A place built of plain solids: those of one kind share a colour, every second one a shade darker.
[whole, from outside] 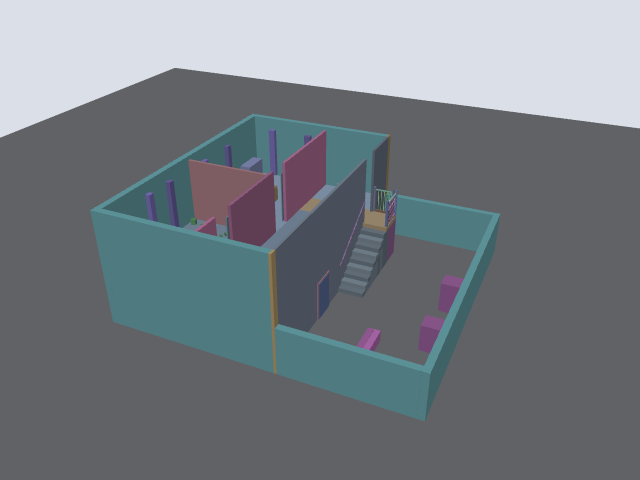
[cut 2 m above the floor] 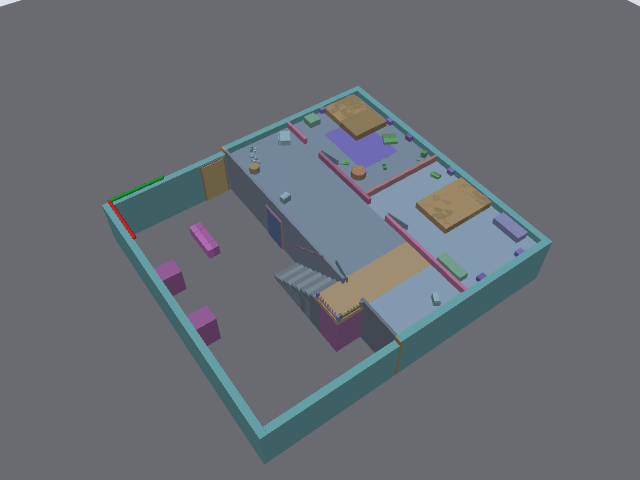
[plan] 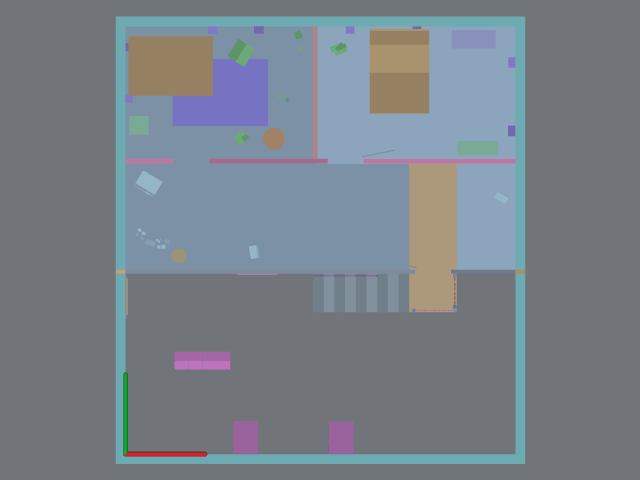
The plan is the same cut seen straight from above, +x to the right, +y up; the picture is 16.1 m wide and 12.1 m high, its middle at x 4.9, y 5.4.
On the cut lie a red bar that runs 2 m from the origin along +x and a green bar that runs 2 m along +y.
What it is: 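A house over a walled back yard; in the yard at the foot of the outdoor stair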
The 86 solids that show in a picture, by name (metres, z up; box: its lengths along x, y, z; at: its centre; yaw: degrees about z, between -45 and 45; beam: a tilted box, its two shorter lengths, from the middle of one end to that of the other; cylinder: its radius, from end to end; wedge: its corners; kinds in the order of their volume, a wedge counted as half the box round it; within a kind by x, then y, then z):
{
 "wall_1": {"box": [0.25, 4.55, 1.85], "at": [-0.12, 2.28, 0.88]},
 "wall_2": {"box": [0.25, 6.48, 4.46], "at": [-0.12, 7.79, 2.18]},
 "wall_3": {"box": [10.32, 0.25, 1.85], "at": [4.91, -0.12, 0.88]},
 "wall_4": {"box": [10.32, 0.25, 4.46], "at": [4.91, 10.91, 2.18]},
 "wall_5": {"box": [0.25, 4.55, 1.85], "at": [9.95, 2.28, 0.88]},
 "wall_6": {"box": [0.25, 6.48, 4.46], "at": [9.95, 7.79, 2.18]},
 "bedstead_bedroom_bed_1": {"box": [1.05, 1.5, 0.67], "at": [0.64, 9.79, 2.04]},
 "bedstead_bedroom_bed_2": {"box": [0.53, 0.72, 0.72], "at": [0.88, 9.42, 2.06]},
 "bedstead_bedroom_bed_3": {"box": [2.13, 1.5, 0.56], "at": [1.14, 9.79, 1.98]},
 "bedstead_bedroom_bed_4": {"box": [2.08, 1.5, 0.62], "at": [1.16, 9.79, 2.01]},
 "bedstead_bedroom_bed_5": {"box": [1.02, 1.35, 0.72], "at": [1.66, 9.79, 2.06]},
 "bedstead_bedroom_bed_6": {"box": [1.03, 1.5, 0.67], "at": [1.69, 9.79, 2.04]},
 "bedstead_bedroom_bed_7": {"box": [1.5, 1.02, 0.66], "at": [6.9, 9.11, 2.03]},
 "bedstead_bedroom_bed_8": {"box": [1.5, 2.09, 0.61], "at": [6.9, 9.62, 2.01]},
 "bedstead_bedroom_bed_9": {"box": [1.5, 1.02, 0.66], "at": [6.9, 10.13, 2.03]},
 "bedstead_bedroom_bed_10": {"box": [1.5, 0.35, 0.39], "at": [6.9, 10.49, 1.9]},
 "bedstead_bedroom_bed_11": {"box": [1.5, 0.05, 1.24], "at": [6.9, 10.69, 2.32]},
 "upper_floor_1": {"box": [4.91, 3.59, 0.18], "at": [2.33, 9.11, 1.66]},
 "upper_floor_2": {"box": [7.28, 2.69, 0.18], "at": [3.52, 5.99, 1.66]},
 "upper_floor_3": {"box": [5.18, 3.59, 0.18], "at": [7.36, 9.11, 1.66]},
 "upper_floor_4": {"box": [1.61, 2.69, 0.18], "at": [9.14, 5.99, 1.66]},
 "step_1": {"box": [0.81, 0.97, 0.23], "at": [5.13, 4.06, 0.06]},
 "step_2": {"box": [0.81, 0.97, 0.4], "at": [5.4, 4.06, 0.15]},
 "step_3": {"box": [0.81, 0.97, 0.57], "at": [5.67, 4.06, 0.24]},
 "step_4": {"box": [0.81, 0.97, 0.75], "at": [5.94, 4.06, 0.33]},
 "step_5": {"box": [0.81, 0.97, 0.93], "at": [6.2, 4.06, 0.41]},
 "step_6": {"box": [0.81, 0.97, 1.1], "at": [6.47, 4.06, 0.5]},
 "step_7": {"box": [0.81, 0.97, 1.27], "at": [6.74, 4.06, 0.59]},
 "step_8": {"box": [0.81, 0.97, 1.45], "at": [7.01, 4.06, 0.68]},
 "step_9": {"box": [0.57, 0.97, 1.62], "at": [7.16, 4.06, 0.76]},
 "stair_wall_1": {"box": [7.3, 0.1, 4.46], "at": [3.65, 4.6, 2.18]},
 "stair_wall_2": {"box": [1.62, 0.1, 4.46], "at": [9.01, 4.6, 2.18]},
 "upper_partition_1": {"box": [1.21, 0.12, 2.56], "at": [0.6, 7.39, 2.98]},
 "upper_partition_2": {"box": [2.99, 0.12, 2.56], "at": [3.6, 7.39, 2.98]},
 "upper_partition_3": {"box": [3.83, 0.12, 2.56], "at": [7.91, 7.39, 2.98]},
 "head_base_1": {"box": [1.2, 0.97, 1.7], "at": [7.75, 4.06, 0.8]},
 "bin_1": {"box": [0.62, 0.83, 1.07], "at": [3.02, 0.42, 0.48]},
 "bin_2": {"box": [0.62, 0.81, 1.22], "at": [5.44, 0.42, 0.56]},
 "upper_split_wall_1": {"box": [0.12, 3.34, 2.56], "at": [4.78, 9.11, 2.98]},
 "slotfit_bedroom_storage_1": {"box": [0.5, 0.47, 1.04], "at": [0.34, 8.29, 2.22]},
 "slotfit_bedroom_storage_2": {"box": [1.04, 0.36, 1.94], "at": [8.88, 7.72, 2.67]},
 "upper_floor_head_1": {"box": [1.2, 3.75, 0.18], "at": [7.75, 5.45, 1.66]},
 "curtains_1": {"box": [0.19, 0.21, 2.1], "at": [0.09, 8.97, 2.86]},
 "curtains_2": {"box": [0.24, 0.19, 2.17], "at": [2.2, 10.69, 2.89]},
 "curtains_3": {"box": [0.24, 0.19, 2.17], "at": [3.36, 10.69, 2.89]},
 "curtains_4": {"box": [0.23, 0.19, 2.11], "at": [5.66, 10.69, 2.86]},
 "curtains_5": {"box": [0.23, 0.19, 2.11], "at": [7.34, 10.69, 2.86]},
 "curtains_6": {"box": [0.18, 0.27, 2.12], "at": [9.73, 8.15, 2.87]},
 "curtains_7": {"box": [0.18, 0.27, 2.12], "at": [9.73, 9.87, 2.87]},
 "slotfit_bedroom_wall_table_1": {"box": [1.12, 0.47, 0.97], "at": [8.77, 10.46, 2.19]},
 "bench_1": {"box": [0.36, 0.23, 0.48], "at": [1.41, 2.25, 0.19]},
 "bench_2": {"box": [0.36, 0.23, 0.48], "at": [1.41, 2.47, 0.19]},
 "bench_3": {"box": [0.35, 0.23, 0.48], "at": [1.77, 2.25, 0.19]},
 "bench_4": {"box": [0.35, 0.23, 0.48], "at": [1.77, 2.47, 0.19]},
 "bench_5": {"box": [0.36, 0.23, 0.48], "at": [2.12, 2.25, 0.19]},
 "bench_6": {"box": [0.36, 0.23, 0.48], "at": [2.12, 2.47, 0.19]},
 "bench_7": {"box": [0.34, 0.23, 0.48], "at": [2.47, 2.25, 0.19]},
 "bench_8": {"box": [0.34, 0.23, 0.48], "at": [2.47, 2.47, 0.19]},
 "back_wall_end_1": {"box": [0.25, 0.1, 4.46], "at": [-0.12, 4.6, 2.18]},
 "back_wall_end_2": {"box": [0.25, 0.1, 4.46], "at": [9.95, 4.6, 2.18]},
 "laid_rug_rug_bedroom_1": {"box": [2.4, 1.7, 0.05], "at": [2.39, 9.11, 1.73]},
 "doorleaf_door_1": {"box": [0.83, 0.044, 2.07], "at": [2.47, 7.59, 2.74], "yaw": 11.0},
 "doorleaf_door_2": {"box": [0.84, 0.037, 2.08], "at": [6.37, 7.58, 2.74], "yaw": 11.5},
 "doorleaf_door_3": {"box": [0.83, 0.042, 2.08], "at": [6.93, 4.79, 2.74], "yaw": -11.5},
 "clutter_clhall_1": {"box": [0.57, 0.38, 0.28], "at": [0.59, 6.85, 1.84], "yaw": -31.2},
 "clutter_clhall_2": {"box": [0.24, 0.13, 0.15], "at": [0.62, 5.32, 1.77], "yaw": -18.6},
 "clutter_clhall_3": {"box": [0.18, 0.33, 0.5], "at": [3.22, 5.09, 1.95], "yaw": 9.8},
 "clutter_clhall_4": {"box": [0.21, 0.33, 0.29], "at": [3.26, 5.1, 1.85], "yaw": 9.8},
 "clutter_clhall_5": {"box": [0.33, 0.18, 0.4], "at": [9.48, 6.46, 1.9], "yaw": -30.6},
 "yard_gate_leaf_1": {"box": [0.05, 0.92, 1.75], "at": [0.03, 3.97, 0.82]},
 "slotfit_bedroom_seat_1": {"cylinder": 0.28, "from": [3.73, 7.96, 1.7], "to": [3.73, 7.96, 2.02]},
 "undercroft_leaf_1": {"box": [0.88, 0.05, 1.5], "at": [3.32, 4.53, 0.7]},
 "slotfit_hallpiece_corner_1": {"cylinder": 0.19, "from": [1.34, 5.0, 1.7], "to": [1.34, 5.0, 2.23]},
 "yard_gate_frame_1": {"box": [0.03, 1.06, 1.81], "at": [0.01, 3.97, 0.85]},
 "clutter_bedroom_1": {"box": [0.25, 0.26, 0.17], "at": [2.74, 10.07, 1.78], "yaw": -31.8},
 "clutter_bedroom_2": {"box": [0.16, 0.25, 0.09], "at": [2.86, 7.92, 1.75], "yaw": 40.0},
 "clutter_bedroom_3": {"box": [0.25, 0.26, 0.17], "at": [2.88, 10.3, 1.78], "yaw": -31.8},
 "clutter_bedroom_4": {"box": [0.25, 0.26, 0.17], "at": [2.95, 9.94, 1.78], "yaw": -31.8},
 "clutter_bedroom_5": {"box": [0.24, 0.26, 0.17], "at": [3.09, 10.17, 1.78], "yaw": -31.8},
 "clutter_bedroom_6": {"box": [0.18, 0.19, 0.26], "at": [4.35, 10.57, 1.83], "yaw": 21.8},
 "undercroft_frame_1": {"box": [1.02, 0.03, 1.56], "at": [3.32, 4.54, 0.73]},
 "headland_side_guard_newel_1": {"box": [0.09, 0.09, 1.15], "at": [7.27, 3.63, 2.27]},
 "headland_side_guard_newel_2": {"box": [0.09, 0.09, 1.15], "at": [8.3, 3.63, 2.27]},
 "headland_ahead_guard_newel_1": {"box": [0.09, 0.09, 1.15], "at": [8.3, 4.51, 2.27]},
 "headland_side_guard_board_1": {"box": [1.04, 0.04, 0.15], "at": [7.78, 3.63, 1.77]},
 "headland_ahead_guard_board_1": {"box": [0.04, 0.79, 0.15], "at": [8.3, 4.11, 1.77]}
}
